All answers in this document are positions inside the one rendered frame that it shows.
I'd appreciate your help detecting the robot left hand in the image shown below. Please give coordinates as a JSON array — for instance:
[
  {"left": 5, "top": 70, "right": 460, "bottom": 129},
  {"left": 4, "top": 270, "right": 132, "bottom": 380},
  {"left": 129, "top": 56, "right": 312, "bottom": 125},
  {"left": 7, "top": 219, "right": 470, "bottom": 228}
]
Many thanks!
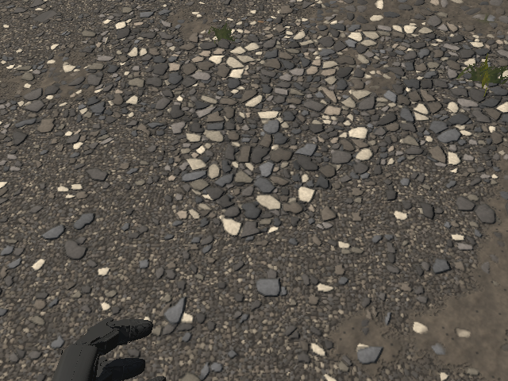
[{"left": 52, "top": 317, "right": 166, "bottom": 381}]

